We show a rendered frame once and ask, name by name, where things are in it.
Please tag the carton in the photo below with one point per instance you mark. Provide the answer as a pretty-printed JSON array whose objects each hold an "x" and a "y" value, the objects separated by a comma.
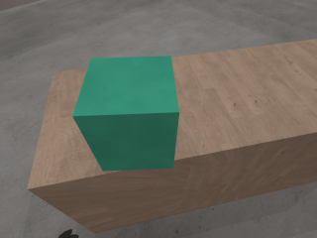
[{"x": 127, "y": 111}]

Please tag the pedestal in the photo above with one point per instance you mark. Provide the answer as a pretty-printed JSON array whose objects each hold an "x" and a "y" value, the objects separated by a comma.
[{"x": 247, "y": 126}]

